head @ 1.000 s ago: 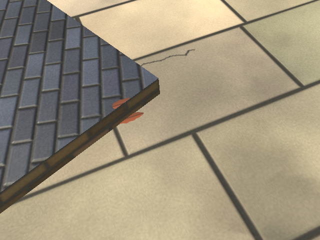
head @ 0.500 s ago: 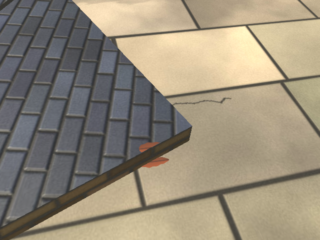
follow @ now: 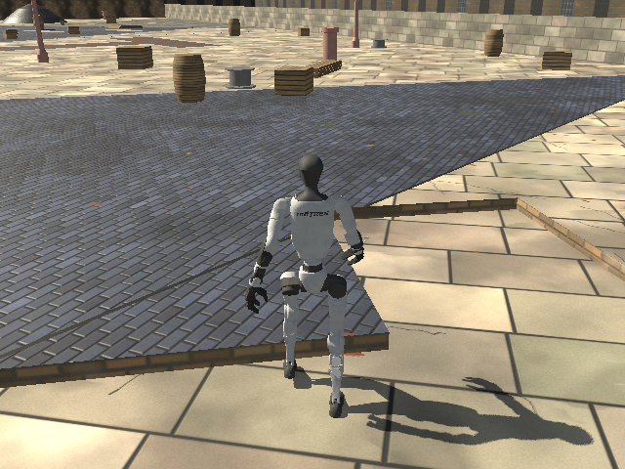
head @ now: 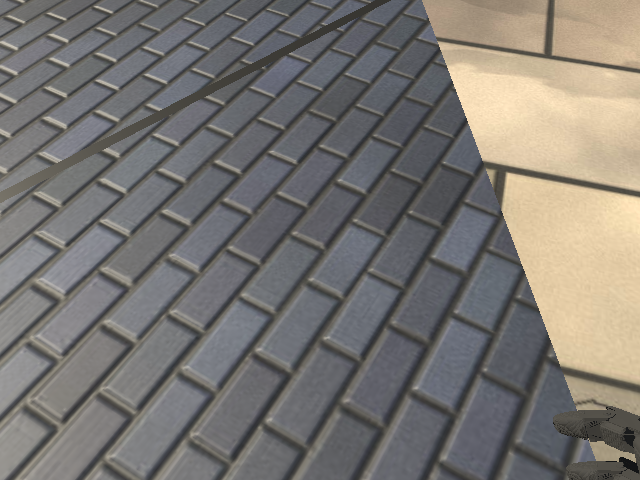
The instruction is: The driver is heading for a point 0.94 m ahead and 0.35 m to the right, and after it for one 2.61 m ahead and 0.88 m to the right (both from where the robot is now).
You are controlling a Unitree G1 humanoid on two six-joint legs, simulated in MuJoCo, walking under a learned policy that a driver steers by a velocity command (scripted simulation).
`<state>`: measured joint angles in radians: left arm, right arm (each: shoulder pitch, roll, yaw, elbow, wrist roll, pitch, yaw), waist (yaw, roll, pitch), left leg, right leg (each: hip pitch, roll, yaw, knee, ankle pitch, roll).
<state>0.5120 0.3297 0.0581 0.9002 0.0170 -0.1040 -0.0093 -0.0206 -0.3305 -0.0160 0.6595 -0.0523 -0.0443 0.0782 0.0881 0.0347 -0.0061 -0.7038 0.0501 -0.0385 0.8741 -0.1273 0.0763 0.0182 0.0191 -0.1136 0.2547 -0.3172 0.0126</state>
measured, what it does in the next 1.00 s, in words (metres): climbs, turning right: left foot, then right foot 0.12 m higher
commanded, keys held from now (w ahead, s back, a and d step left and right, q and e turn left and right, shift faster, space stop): w+e+shift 0.86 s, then q+shift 0.14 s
